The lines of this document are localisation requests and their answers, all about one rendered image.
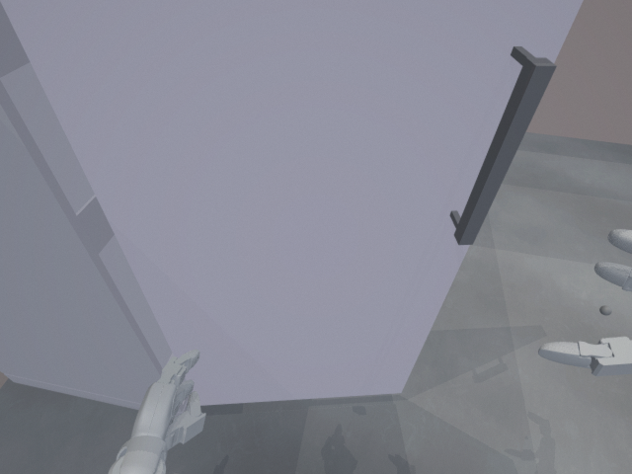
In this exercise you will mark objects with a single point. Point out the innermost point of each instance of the left robot hand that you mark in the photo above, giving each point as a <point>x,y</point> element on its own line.
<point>162,401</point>

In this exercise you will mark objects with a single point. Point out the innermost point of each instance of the right robot hand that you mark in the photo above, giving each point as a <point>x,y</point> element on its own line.
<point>611,356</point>

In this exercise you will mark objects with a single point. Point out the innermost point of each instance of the handle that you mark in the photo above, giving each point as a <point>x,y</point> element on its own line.
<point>528,90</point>

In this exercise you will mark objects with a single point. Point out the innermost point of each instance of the left robot forearm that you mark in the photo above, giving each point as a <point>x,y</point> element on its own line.
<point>144,454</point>

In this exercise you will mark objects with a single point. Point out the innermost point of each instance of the fridge door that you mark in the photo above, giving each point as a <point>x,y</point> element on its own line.
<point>280,174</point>

